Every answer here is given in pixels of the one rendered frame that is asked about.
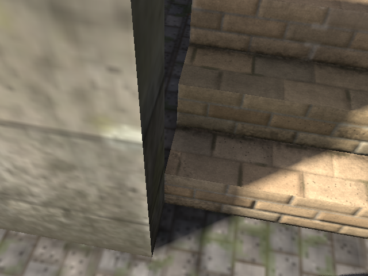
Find stairs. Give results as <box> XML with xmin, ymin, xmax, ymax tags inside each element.
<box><xmin>164</xmin><ymin>0</ymin><xmax>368</xmax><ymax>239</ymax></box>

